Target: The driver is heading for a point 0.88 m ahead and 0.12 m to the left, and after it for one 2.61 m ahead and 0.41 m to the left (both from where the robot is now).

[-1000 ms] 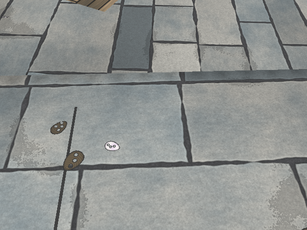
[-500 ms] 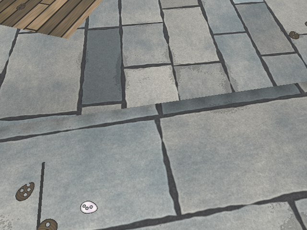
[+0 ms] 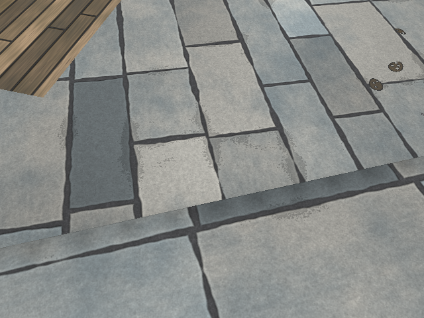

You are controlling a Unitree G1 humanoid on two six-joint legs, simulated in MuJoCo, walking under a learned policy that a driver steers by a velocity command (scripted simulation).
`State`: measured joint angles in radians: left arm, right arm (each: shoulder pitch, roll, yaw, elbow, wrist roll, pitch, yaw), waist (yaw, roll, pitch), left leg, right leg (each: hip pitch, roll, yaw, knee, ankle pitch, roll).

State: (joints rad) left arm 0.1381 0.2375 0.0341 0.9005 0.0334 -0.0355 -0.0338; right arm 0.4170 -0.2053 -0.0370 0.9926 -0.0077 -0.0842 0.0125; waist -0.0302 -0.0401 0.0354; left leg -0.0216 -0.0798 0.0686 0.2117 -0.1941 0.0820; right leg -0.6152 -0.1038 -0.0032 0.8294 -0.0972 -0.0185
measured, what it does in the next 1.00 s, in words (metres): walks ahead, turning left: right foot, then left foot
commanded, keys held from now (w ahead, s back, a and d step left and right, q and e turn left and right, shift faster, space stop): w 0.24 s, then w+q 0.64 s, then w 0.12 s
